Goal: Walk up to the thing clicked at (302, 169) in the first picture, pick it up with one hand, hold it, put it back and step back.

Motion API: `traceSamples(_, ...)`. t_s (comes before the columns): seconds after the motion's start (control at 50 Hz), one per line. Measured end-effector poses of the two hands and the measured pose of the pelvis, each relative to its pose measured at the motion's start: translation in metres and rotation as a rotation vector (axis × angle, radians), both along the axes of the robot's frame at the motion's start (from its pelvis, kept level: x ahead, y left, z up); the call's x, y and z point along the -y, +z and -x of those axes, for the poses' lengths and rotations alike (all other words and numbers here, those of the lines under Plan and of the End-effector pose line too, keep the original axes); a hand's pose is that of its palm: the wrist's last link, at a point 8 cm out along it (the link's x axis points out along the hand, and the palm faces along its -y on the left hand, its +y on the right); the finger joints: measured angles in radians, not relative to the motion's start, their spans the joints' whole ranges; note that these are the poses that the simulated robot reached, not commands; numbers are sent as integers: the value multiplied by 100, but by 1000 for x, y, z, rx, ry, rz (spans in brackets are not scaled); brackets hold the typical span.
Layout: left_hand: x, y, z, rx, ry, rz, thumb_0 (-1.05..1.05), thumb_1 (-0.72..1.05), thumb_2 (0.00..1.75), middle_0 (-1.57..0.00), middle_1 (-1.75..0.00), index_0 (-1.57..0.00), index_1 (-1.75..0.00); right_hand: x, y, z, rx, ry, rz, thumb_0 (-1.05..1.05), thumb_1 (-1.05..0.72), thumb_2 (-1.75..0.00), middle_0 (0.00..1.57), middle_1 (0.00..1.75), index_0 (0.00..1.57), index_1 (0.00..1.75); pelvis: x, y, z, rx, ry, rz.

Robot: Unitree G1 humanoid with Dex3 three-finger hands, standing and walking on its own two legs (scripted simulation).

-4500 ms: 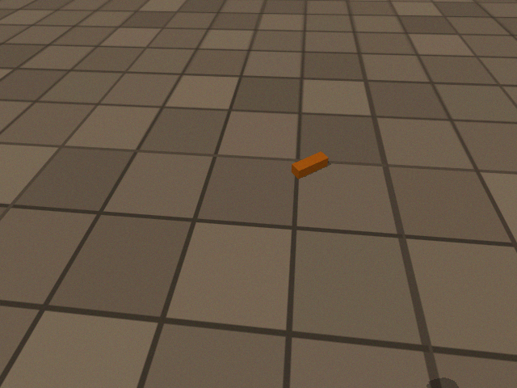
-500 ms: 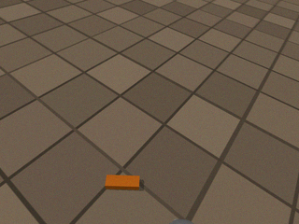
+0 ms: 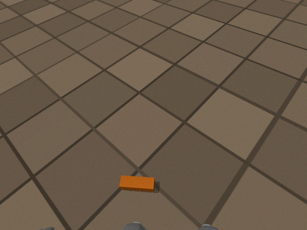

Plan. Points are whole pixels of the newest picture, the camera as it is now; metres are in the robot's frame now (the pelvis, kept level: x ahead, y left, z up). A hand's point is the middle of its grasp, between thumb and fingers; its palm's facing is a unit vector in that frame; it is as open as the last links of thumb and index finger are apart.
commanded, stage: walk up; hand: left
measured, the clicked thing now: (137, 183) +0.46 +0.19 -0.71
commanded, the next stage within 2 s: stand in 1.36 s
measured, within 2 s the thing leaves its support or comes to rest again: neither
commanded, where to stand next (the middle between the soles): +0.06 +0.05 m, yaw -2 degrees
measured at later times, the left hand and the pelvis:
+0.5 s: hand out of the picture +0.09 +0.30 -0.13, palm faces -0.01 -0.93 -0.36, open 7.4 cm; pelvis +0.01 +0.03 +0.02, yaw +0 degrees
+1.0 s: hand out of the picture +0.11 +0.28 -0.11, palm faces -0.03 -0.93 -0.36, open 7.4 cm; pelvis +0.01 +0.03 +0.04, yaw -1 degrees
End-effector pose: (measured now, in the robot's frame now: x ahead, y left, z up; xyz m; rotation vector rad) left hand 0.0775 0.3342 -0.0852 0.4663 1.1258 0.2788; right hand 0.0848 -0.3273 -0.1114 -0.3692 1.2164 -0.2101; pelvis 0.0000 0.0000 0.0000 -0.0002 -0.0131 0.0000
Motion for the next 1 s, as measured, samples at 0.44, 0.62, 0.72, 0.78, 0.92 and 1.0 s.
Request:
traceSamples(0.44,-6,-14,6,-62,29,136,1,90,90,-20,-30,-21,-30,-62,15,-7,32,-9,-52,1,-90,-90,20,30,21,30,-34,16,-5,33,-2,8)
traceSamples(0.62,-2,-2,-14,-32,27,152,1,90,90,-20,-30,-21,-30,-65,30,-13,27,-16,-59,1,-90,-90,20,30,21,30,-31,31,-7,36,-8,4)
traceSamples(0.72,1,4,-20,-37,15,148,1,90,90,-20,-30,-20,-30,-58,36,-20,48,-30,-57,1,-90,-90,20,30,21,30,-29,36,-8,34,-12,1)
traceSamples(0.78,3,7,-22,-40,11,146,1,90,90,-20,-30,-20,-30,-55,37,-21,55,-37,-56,1,-90,-90,20,30,21,30,-28,38,-9,33,-15,-1)
traceSamples(0.92,7,11,-25,-42,10,146,1,90,90,-20,-30,-20,-30,-49,37,-14,38,-52,-56,1,-90,-90,20,30,20,30,-26,40,-11,32,-18,-4)
traceSamples(1.0,10,11,-25,-48,11,147,1,90,90,-20,-30,-20,-30,-49,34,-7,19,-62,-61,1,-90,-90,20,30,20,30,-25,40,-12,32,-19,-4)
